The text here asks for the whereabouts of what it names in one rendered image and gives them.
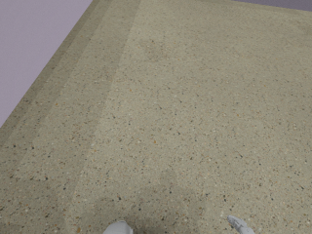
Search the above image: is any robot left thigh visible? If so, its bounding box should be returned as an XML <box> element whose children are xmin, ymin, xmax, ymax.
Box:
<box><xmin>102</xmin><ymin>222</ymin><xmax>134</xmax><ymax>234</ymax></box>

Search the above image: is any right robot hand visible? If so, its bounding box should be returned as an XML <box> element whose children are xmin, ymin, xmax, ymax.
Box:
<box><xmin>227</xmin><ymin>214</ymin><xmax>254</xmax><ymax>234</ymax></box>

